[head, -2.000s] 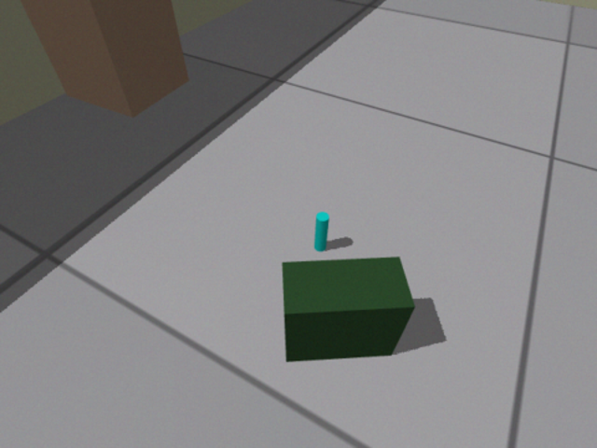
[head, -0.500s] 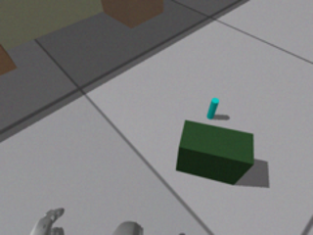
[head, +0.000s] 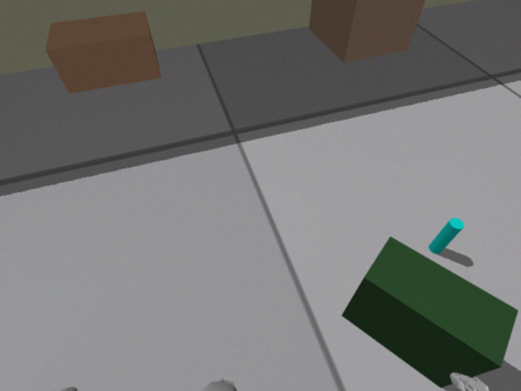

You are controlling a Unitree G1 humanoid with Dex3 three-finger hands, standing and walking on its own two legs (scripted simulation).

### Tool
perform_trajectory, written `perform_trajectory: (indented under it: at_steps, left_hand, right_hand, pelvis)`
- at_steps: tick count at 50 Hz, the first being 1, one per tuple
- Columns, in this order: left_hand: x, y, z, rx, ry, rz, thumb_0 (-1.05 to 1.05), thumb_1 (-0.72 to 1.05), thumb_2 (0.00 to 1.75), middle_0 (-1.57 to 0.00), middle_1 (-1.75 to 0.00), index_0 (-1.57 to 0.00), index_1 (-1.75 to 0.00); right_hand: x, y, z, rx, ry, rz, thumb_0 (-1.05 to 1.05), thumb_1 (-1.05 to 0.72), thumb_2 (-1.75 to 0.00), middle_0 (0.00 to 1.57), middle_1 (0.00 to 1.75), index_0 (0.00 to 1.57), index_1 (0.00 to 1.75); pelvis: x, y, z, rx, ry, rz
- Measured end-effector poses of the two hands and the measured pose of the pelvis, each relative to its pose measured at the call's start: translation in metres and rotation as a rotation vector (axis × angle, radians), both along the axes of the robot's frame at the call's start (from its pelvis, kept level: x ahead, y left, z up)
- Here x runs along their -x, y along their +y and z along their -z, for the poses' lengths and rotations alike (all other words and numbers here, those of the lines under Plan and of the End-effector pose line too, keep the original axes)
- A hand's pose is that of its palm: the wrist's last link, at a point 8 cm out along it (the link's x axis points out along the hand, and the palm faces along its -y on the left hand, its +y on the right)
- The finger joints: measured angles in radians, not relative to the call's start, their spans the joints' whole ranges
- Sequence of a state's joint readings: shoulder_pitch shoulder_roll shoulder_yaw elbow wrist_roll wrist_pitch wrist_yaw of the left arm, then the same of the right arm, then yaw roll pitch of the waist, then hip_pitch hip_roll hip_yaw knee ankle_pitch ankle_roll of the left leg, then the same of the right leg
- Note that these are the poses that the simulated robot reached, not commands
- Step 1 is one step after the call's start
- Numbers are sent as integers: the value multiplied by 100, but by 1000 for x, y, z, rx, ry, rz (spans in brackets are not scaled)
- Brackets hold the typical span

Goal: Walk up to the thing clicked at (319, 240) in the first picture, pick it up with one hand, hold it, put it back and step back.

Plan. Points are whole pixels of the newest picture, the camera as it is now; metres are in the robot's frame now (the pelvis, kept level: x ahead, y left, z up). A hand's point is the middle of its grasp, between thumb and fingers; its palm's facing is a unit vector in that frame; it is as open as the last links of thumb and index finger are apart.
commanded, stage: walk up
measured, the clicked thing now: (445, 236) +0.78 -0.70 -0.64
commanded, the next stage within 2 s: stand in 1.36 s
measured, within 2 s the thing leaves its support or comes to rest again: neither
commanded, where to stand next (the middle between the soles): +0.07 +0.04 m, yaw +18 degrees
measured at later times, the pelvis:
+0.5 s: pelvis -0.01 +0.04 +0.01, yaw +15 degrees
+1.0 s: pelvis -0.01 +0.03 +0.02, yaw +20 degrees
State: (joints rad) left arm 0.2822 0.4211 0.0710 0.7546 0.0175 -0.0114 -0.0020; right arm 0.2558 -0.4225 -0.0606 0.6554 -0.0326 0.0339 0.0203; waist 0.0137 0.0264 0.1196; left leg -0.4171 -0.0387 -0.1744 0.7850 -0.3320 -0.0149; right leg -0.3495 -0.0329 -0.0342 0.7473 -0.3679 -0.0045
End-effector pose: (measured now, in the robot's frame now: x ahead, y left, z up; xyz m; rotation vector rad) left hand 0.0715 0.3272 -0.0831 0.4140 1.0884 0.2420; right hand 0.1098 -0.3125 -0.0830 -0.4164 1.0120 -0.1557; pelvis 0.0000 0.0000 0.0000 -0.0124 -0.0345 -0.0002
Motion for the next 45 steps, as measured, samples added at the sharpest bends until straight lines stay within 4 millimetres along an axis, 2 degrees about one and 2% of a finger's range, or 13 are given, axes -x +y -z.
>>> perform_trajectory:
  at_steps: [2,6,11,14,19,25,35,40,45]
  left_hand:
    - [16,-2,-5,-23,-3,-20,1,91,90,-20,-30,-20,-30]
    - [46,-1,-22,-42,10,-92,1,90,90,-20,-30,-20,-30]
    - [74,14,-34,-67,20,-136,1,90,89,-20,-30,-20,-30]
    - [89,30,-29,-69,25,-162,1,90,90,-21,-30,-20,-30]
    - [108,55,0,-42,51,-235,1,90,90,-20,-30,-20,-30]
    - [110,45,11,31,56,-281,1,91,90,-20,-30,-20,-30]
    - [121,12,18,85,50,-324,1,90,90,-20,-30,-20,-30]
    - [120,16,19,102,42,-340,1,90,90,-20,-30,-20,-30]
    - [116,23,16,96,32,-366,1,90,90,-20,-30,-20,-30]
  right_hand:
    - [-10,-1,6,-6,4,-11,1,-90,-90,21,30,21,30]
    - [-25,4,4,-32,24,-65,1,-90,-90,21,30,21,30]
    - [-31,14,2,-44,72,-122,1,-90,-90,21,30,21,30]
    - [-34,25,2,-25,103,-152,1,-90,-90,21,30,21,30]
    - [-38,49,5,22,86,-187,1,-90,-90,21,30,21,30]
    - [-37,65,-3,30,85,-208,1,-90,-90,21,30,21,30]
    - [-60,77,12,-5,82,-245,1,-90,-90,21,30,21,30]
    - [-62,87,12,-5,79,-272,1,-90,-90,21,30,21,30]
    - [-59,91,7,-6,102,-287,1,-90,-90,21,30,21,30]
  pelvis:
    - [2,-4,1,-3,-4,-29]
    - [5,-2,-11,-21,-8,-82]
    - [8,5,-17,-25,2,-142]
    - [9,13,-14,-23,6,-175]
    - [11,32,1,-46,-6,-211]
    - [8,38,-6,-20,-3,-261]
    - [8,31,-4,-8,-18,-314]
    - [11,39,-6,-23,-11,-333]
    - [9,36,-11,-8,-11,-347]
